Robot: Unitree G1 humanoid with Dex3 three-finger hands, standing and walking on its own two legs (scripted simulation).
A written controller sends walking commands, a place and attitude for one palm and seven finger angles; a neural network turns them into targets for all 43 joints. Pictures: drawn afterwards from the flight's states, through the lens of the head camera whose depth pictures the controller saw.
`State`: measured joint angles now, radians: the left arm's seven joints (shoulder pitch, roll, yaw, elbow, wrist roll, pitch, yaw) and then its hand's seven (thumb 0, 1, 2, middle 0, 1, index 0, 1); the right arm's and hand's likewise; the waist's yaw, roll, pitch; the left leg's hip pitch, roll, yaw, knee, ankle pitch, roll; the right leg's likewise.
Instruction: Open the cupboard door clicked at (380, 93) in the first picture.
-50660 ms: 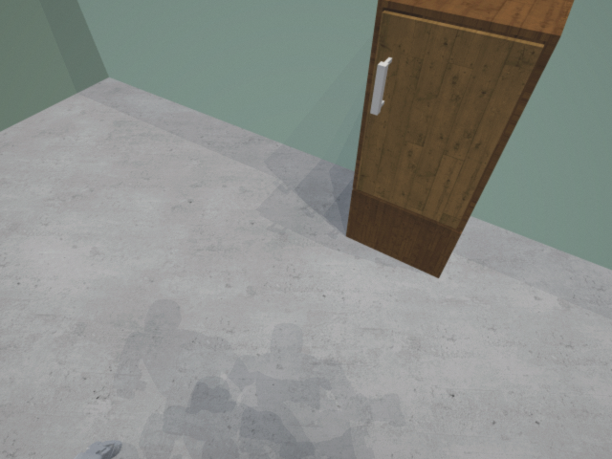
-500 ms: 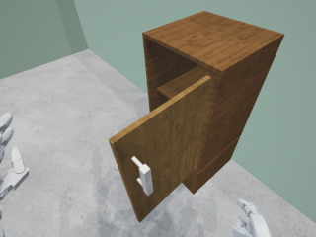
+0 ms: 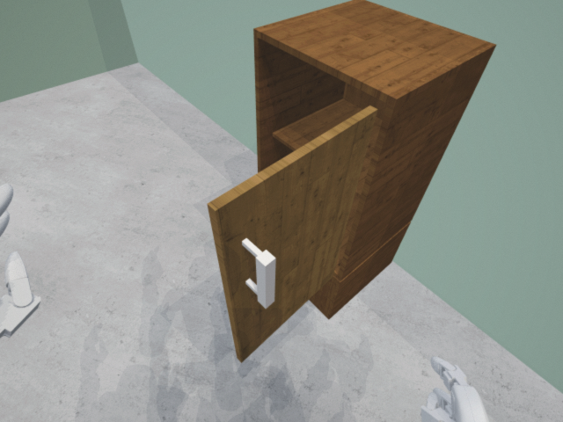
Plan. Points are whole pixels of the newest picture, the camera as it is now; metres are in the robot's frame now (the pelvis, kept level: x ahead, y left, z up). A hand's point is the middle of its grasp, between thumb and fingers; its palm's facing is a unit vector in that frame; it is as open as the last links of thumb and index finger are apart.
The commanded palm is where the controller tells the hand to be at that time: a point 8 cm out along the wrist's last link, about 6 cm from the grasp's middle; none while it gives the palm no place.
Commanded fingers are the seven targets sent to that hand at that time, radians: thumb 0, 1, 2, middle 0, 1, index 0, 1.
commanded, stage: step back with the hand held close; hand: left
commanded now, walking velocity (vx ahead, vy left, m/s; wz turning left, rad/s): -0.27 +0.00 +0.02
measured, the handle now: (257, 273) +0.36 +0.06 -0.03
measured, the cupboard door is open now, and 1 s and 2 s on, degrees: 93 93 93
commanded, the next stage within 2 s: stop stepping back and stand still in 0.66 s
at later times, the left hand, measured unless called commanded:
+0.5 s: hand out of the picture +0.12 +0.31 +0.18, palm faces +0.49 -0.75 -0.44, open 7.4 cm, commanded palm +0.06 +0.33 +0.18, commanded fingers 0.00 0.90 0.90 -0.20 -0.30 -0.20 -0.30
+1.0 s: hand out of the picture +0.05 +0.29 +0.17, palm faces +0.39 -0.84 -0.38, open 7.4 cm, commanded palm -0.03 +0.31 +0.18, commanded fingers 0.00 0.90 0.90 -0.20 -0.30 -0.20 -0.30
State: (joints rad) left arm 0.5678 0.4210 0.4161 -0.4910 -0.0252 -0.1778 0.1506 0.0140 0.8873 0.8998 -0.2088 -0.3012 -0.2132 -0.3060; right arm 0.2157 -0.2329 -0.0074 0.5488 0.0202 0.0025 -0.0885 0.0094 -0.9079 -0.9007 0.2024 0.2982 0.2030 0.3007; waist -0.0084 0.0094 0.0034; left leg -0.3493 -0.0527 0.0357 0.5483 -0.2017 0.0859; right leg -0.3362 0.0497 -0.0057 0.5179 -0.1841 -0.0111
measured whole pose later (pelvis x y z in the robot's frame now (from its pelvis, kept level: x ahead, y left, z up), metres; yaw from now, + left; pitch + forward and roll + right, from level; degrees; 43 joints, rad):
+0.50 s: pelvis -0.07 +0.02 +0.00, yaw +2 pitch +2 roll -6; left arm 0.54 0.46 0.49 -0.58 -0.04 -0.24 0.17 0.01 0.89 0.90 -0.21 -0.30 -0.21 -0.31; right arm 0.19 -0.18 -0.02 0.64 -0.02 -0.09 -0.06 0.01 -0.91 -0.90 0.20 0.30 0.20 0.30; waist 0.01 0.00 0.01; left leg -0.48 0.02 0.04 0.50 -0.06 0.11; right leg -0.38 0.10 0.04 1.04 -0.47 0.01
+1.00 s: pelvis -0.19 +0.02 -0.01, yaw -4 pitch -1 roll -2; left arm 0.47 0.48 0.49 -0.50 -0.07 -0.17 0.14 0.01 0.88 0.90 -0.21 -0.30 -0.22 -0.31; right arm 0.26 -0.19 0.01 0.69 0.00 -0.10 -0.08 0.01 -0.91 -0.90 0.20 0.30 0.20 0.30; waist -0.04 -0.06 -0.01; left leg -0.48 -0.04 0.03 0.52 -0.04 0.06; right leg -0.13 0.05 -0.01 0.64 -0.57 -0.02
